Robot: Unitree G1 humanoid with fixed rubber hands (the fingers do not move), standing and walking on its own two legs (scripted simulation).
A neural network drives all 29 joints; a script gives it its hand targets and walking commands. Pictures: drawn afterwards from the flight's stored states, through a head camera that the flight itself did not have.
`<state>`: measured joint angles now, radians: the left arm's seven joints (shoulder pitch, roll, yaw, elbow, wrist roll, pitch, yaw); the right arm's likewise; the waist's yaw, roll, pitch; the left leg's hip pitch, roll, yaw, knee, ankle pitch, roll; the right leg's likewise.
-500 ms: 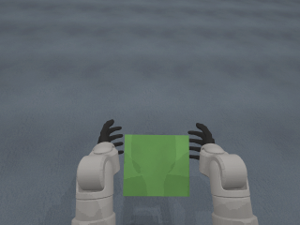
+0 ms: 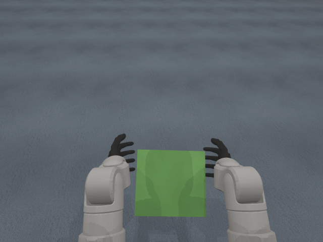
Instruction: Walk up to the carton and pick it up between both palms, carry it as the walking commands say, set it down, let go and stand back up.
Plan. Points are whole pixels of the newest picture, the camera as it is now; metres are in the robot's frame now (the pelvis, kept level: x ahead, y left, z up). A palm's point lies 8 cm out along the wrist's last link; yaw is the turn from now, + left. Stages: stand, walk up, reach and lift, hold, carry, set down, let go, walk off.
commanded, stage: carry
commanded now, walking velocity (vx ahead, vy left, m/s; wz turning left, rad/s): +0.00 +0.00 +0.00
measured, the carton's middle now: (167, 178) +0.33 +0.01 -0.02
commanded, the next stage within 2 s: hold in 0.82 s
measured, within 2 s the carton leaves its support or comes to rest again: neither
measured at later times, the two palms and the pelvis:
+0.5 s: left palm (118, 162) +0.32 +0.13 +0.07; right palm (217, 166) +0.31 -0.11 +0.07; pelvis +0.01 +0.01 +0.00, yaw +0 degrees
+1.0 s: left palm (114, 171) +0.31 +0.14 +0.04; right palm (211, 173) +0.31 -0.10 +0.04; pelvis +0.01 +0.00 +0.01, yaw +3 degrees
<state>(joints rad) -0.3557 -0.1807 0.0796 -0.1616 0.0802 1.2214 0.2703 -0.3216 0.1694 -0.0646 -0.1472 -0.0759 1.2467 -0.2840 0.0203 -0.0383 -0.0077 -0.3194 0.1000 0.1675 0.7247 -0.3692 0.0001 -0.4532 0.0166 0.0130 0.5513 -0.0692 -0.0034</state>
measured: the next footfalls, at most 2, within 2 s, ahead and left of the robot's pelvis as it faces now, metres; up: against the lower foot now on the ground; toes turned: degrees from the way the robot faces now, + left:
none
